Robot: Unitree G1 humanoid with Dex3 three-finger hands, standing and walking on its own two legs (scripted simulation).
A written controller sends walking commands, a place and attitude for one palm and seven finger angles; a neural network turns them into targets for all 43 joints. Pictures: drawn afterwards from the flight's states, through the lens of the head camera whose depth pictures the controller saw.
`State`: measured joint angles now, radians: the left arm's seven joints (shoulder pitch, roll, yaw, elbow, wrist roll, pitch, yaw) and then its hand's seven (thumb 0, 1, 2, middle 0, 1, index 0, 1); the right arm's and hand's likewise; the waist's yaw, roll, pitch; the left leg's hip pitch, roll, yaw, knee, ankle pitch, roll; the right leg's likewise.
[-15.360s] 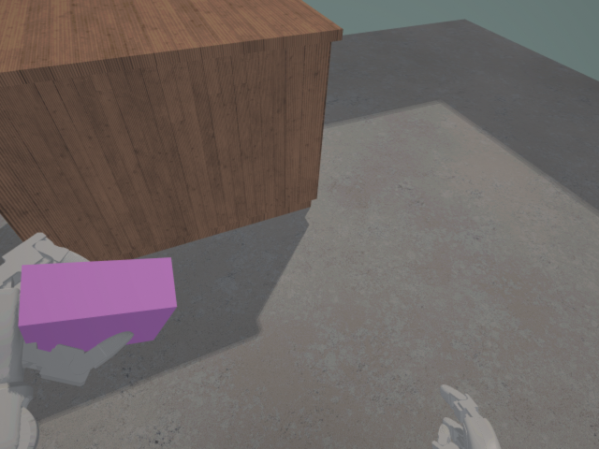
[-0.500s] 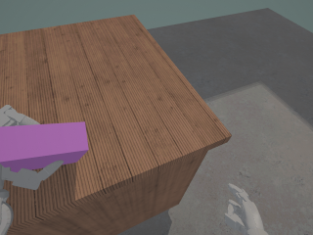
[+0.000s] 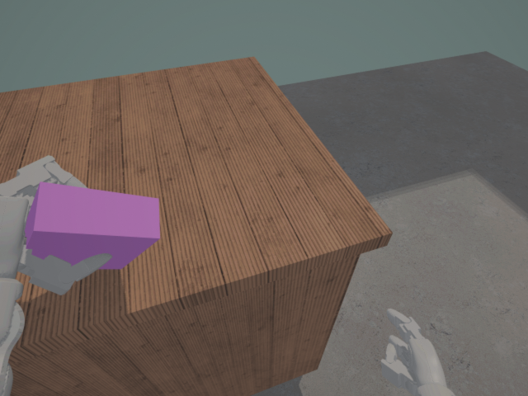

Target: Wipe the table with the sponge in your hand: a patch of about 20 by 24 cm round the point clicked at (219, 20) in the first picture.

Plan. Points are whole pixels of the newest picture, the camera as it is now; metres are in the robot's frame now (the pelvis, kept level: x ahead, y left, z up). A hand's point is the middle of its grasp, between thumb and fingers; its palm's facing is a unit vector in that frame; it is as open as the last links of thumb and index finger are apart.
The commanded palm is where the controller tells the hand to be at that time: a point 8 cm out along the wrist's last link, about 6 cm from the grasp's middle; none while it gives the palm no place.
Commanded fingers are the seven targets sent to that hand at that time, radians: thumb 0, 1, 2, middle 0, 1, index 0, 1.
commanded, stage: turn the palm down, sponge in hand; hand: left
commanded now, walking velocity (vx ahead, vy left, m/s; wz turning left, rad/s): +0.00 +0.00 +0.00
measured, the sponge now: (105, 234) +0.24 +0.23 +0.17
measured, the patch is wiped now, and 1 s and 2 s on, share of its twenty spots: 0.00 0.00 0.00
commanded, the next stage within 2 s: move the sponge above the wiping area in 1.84 s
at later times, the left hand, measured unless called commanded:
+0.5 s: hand (83, 207) +0.25 +0.25 +0.21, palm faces +0.32 -0.45 -0.83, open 9.6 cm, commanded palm +0.20 +0.27 +0.26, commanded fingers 0.00 0.10 1.30 -1.20 -1.60 -1.20 -1.60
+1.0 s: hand (54, 182) +0.26 +0.28 +0.23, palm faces +0.29 -0.23 -0.93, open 9.6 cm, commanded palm +0.21 +0.28 +0.30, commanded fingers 0.00 0.10 1.30 -1.20 -1.60 -1.20 -1.60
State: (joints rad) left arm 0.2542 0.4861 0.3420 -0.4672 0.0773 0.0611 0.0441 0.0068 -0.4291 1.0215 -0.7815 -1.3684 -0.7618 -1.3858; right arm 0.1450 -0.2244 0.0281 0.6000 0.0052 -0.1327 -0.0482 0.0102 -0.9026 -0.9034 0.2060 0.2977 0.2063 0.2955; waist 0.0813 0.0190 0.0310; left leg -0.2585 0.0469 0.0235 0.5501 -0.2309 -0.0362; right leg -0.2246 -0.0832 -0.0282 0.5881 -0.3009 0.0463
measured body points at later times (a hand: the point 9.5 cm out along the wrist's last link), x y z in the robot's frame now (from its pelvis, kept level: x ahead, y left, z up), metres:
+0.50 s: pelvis +0.02 -0.03 +0.00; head +0.00 -0.08 +0.45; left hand +0.22 +0.27 +0.26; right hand +0.22 -0.26 -0.09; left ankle +0.04 +0.14 -0.73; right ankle +0.01 -0.15 -0.73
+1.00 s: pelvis +0.02 -0.01 +0.00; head +0.01 -0.06 +0.45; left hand +0.24 +0.29 +0.28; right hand +0.29 -0.19 -0.06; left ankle +0.04 +0.14 -0.73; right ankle +0.01 -0.15 -0.73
